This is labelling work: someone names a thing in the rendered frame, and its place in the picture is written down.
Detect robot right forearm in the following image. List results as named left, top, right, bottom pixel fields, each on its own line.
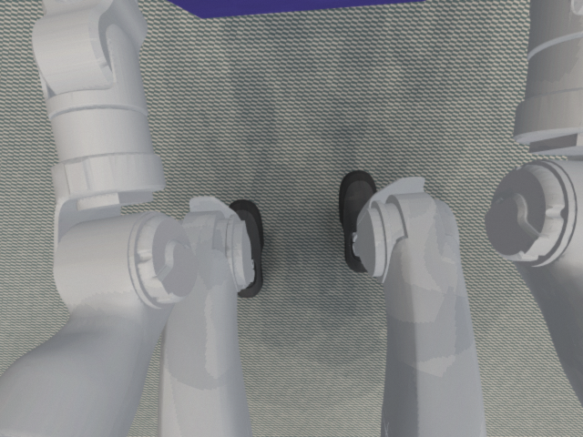
left=513, top=0, right=583, bottom=161

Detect robot right upper arm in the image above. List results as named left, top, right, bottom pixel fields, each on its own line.
left=485, top=159, right=583, bottom=407

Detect carton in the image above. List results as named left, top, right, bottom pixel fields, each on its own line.
left=168, top=0, right=425, bottom=18

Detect robot left upper arm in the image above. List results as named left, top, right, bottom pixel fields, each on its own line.
left=0, top=211, right=198, bottom=437

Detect robot left thigh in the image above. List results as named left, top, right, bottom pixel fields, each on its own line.
left=158, top=210, right=253, bottom=437

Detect robot left foot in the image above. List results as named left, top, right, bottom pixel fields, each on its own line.
left=229, top=199, right=264, bottom=298

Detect robot left forearm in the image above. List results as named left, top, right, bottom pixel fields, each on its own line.
left=31, top=0, right=167, bottom=283

